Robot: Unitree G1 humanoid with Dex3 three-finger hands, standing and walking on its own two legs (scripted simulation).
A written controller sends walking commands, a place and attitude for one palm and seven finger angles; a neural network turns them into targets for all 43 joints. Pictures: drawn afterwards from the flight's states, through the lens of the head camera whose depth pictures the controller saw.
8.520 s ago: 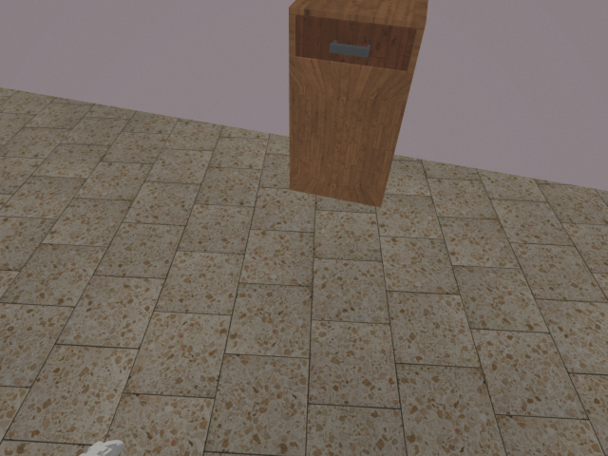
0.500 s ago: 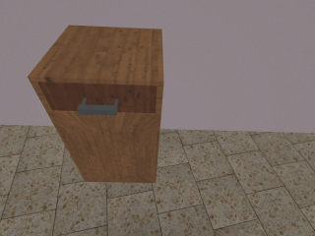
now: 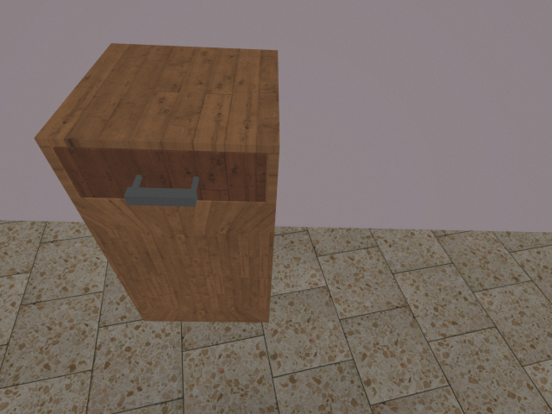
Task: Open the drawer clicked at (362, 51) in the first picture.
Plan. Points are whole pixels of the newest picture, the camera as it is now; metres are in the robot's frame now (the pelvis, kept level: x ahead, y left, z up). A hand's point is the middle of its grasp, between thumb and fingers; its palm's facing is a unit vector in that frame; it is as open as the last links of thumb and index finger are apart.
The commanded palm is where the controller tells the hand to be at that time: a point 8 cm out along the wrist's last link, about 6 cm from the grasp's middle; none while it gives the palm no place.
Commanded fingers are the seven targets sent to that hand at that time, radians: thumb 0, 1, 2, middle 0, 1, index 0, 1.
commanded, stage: look again from close up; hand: left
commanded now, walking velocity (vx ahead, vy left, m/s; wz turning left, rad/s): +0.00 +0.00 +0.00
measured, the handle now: (164, 188) +0.53 +0.27 -0.02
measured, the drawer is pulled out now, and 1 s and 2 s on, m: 0.00 0.00 0.00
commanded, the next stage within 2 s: raise the hand with hooked fingers in 0.12 s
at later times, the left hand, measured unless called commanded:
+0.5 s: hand (163, 353) +0.21 +0.18 -0.03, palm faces -0.01 -0.48 -0.87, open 7.9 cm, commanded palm +0.13 +0.20 -0.03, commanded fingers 0.00 0.55 0.75 -0.23 -0.53 -0.23 -0.53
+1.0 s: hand (151, 327) +0.23 +0.20 +0.00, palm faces +0.04 -0.11 -0.99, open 10.8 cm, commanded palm +0.20 +0.20 +0.04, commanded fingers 0.00 -0.03 0.50 -0.27 -0.90 -0.27 -0.90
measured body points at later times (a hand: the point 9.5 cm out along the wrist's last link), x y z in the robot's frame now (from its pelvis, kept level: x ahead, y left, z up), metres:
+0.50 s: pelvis -0.02 +0.00 -0.02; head -0.01 -0.04 +0.43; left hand +0.20 +0.20 +0.02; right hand +0.15 -0.26 -0.11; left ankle -0.02 +0.11 -0.74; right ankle +0.00 -0.13 -0.74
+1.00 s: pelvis +0.00 -0.04 -0.03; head +0.02 -0.07 +0.42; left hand +0.23 +0.20 +0.05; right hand +0.22 -0.23 -0.13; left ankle -0.02 +0.11 -0.74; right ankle +0.00 -0.13 -0.74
